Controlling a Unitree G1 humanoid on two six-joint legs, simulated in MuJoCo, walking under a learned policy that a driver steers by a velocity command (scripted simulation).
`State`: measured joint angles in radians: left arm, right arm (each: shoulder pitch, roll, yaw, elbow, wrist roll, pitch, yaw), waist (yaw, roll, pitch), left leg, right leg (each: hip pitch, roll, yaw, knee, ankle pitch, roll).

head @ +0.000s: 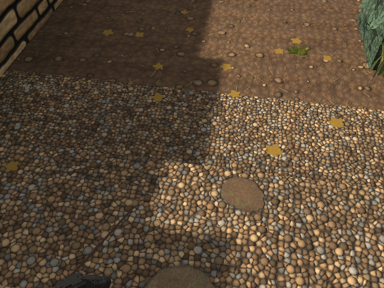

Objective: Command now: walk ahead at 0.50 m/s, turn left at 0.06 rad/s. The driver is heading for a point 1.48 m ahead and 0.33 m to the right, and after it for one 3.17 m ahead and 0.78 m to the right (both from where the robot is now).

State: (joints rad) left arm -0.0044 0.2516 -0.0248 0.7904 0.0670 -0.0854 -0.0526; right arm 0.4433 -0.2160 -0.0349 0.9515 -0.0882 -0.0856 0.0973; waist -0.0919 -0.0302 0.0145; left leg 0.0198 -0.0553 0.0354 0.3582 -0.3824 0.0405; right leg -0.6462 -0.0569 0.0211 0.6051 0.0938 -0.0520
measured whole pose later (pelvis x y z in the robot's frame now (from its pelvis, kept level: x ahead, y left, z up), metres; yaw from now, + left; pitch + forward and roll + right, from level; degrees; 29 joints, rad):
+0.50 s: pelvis +0.27 -0.05 +0.00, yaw -1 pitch +0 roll -2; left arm 0.55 0.15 -0.01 1.07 0.10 -0.15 -0.02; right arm 0.13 -0.19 0.01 0.82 -0.10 -0.06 0.05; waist 0.12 0.03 0.01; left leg -0.72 0.11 -0.09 0.86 0.18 -0.01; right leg -0.12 0.10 -0.04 0.47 -0.35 -0.10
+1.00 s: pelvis +0.61 +0.05 -0.16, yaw -1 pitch +0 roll +2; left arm 0.25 0.24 0.02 0.94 0.08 -0.09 -0.05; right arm 0.41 -0.22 -0.02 0.99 -0.07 -0.09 0.05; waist 0.03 -0.04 0.01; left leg -0.15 -0.05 0.13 0.39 -0.24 0.07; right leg -0.61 -0.10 0.02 1.15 -0.27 -0.06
